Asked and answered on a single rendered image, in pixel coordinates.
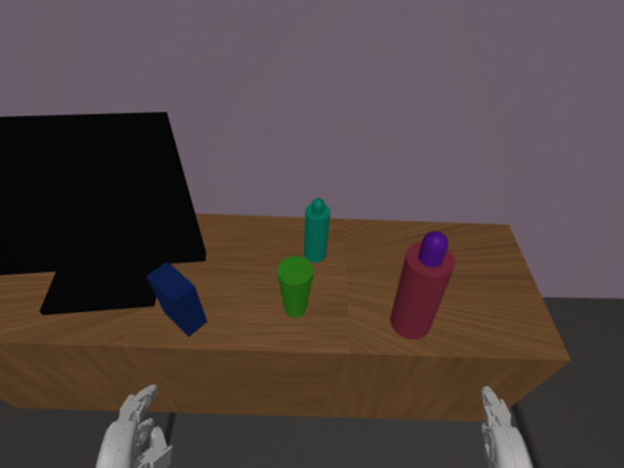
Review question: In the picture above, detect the left robot hand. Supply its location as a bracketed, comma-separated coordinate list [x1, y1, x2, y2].
[96, 384, 173, 468]

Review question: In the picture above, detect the right robot hand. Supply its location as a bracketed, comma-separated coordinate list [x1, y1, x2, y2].
[482, 386, 533, 468]

